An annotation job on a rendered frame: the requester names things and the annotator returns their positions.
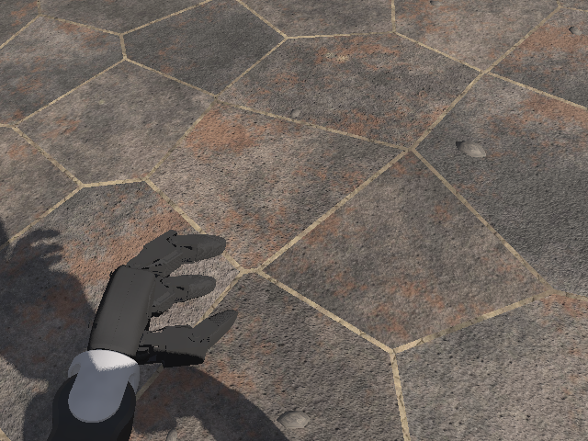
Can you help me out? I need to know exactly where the left robot hand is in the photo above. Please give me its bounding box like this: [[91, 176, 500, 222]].
[[87, 230, 238, 368]]

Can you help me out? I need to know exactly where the left robot forearm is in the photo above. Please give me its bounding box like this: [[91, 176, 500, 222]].
[[47, 349, 140, 441]]

